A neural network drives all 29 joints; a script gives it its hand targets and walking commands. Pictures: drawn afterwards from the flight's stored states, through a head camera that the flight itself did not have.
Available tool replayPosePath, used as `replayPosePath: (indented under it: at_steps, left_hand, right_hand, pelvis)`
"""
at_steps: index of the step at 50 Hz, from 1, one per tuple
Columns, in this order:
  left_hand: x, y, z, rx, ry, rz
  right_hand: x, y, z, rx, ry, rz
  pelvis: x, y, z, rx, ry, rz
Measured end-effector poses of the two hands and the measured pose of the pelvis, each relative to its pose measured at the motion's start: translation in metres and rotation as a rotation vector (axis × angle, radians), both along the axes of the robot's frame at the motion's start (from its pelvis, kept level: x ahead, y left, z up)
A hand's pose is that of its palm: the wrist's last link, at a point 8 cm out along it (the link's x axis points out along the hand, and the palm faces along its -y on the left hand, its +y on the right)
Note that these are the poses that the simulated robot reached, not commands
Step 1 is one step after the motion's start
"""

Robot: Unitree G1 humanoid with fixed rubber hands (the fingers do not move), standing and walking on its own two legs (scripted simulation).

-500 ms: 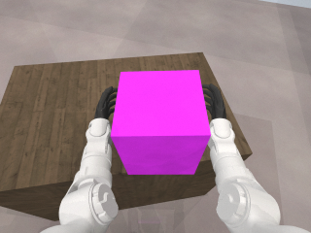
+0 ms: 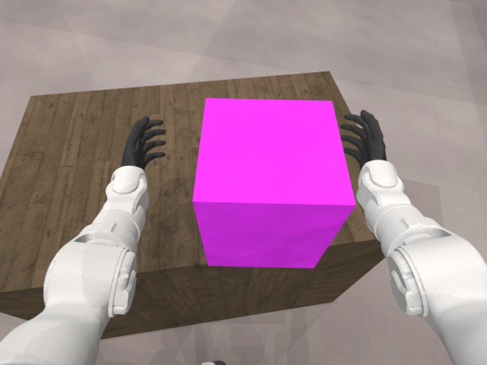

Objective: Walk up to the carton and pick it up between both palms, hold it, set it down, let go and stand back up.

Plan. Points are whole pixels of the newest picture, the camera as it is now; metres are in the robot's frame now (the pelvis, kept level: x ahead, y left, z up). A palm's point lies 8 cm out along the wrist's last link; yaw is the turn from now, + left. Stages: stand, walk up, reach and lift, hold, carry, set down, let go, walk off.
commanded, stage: set down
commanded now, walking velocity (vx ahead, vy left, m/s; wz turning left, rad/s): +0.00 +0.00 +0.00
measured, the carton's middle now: (264, 190) +0.41 +0.02 +0.01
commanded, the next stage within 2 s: none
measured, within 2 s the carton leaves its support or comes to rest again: neither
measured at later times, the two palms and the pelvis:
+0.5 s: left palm (125, 116) +0.43 +0.23 +0.16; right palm (397, 118) +0.45 -0.16 +0.16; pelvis -0.01 -0.01 +0.01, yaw +0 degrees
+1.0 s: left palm (109, 95) +0.42 +0.23 +0.20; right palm (414, 104) +0.43 -0.17 +0.20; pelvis +0.00 -0.02 +0.02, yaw +1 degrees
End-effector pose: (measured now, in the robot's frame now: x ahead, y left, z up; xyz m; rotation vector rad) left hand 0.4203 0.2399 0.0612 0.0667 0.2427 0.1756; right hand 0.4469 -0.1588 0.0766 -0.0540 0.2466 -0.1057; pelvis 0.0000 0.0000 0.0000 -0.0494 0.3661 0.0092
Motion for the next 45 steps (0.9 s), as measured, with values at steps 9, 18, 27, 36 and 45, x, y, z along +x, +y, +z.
replayPosePath:
  at_steps: [9,18,27,36,45]
  left_hand:
    - [0.010,-0.013,0.032,-0.014,-0.052,-0.053]
    - [0.013,-0.015,0.069,-0.020,-0.049,-0.049]
    - [0.014,-0.008,0.102,-0.018,-0.044,-0.039]
    - [0.016,-0.009,0.133,-0.023,-0.037,-0.039]
    - [0.012,-0.009,0.154,-0.025,-0.023,-0.033]
  right_hand:
    - [0.002,-0.012,0.033,0.014,-0.022,0.022]
    - [0.001,-0.009,0.063,0.029,-0.027,0.032]
    - [0.004,-0.005,0.094,0.036,-0.021,0.026]
    - [0.004,-0.004,0.122,0.050,-0.013,0.019]
    - [-0.001,-0.006,0.139,0.049,-0.005,0.017]
  pelvis:
    - [-0.007,-0.007,0.002,0.008,-0.007,-0.002]
    - [-0.008,-0.010,0.009,0.022,-0.068,-0.007]
    - [-0.005,-0.012,0.015,0.026,-0.132,-0.003]
    - [-0.004,-0.013,0.019,0.026,-0.186,0.000]
    - [-0.004,-0.014,0.022,0.029,-0.243,0.002]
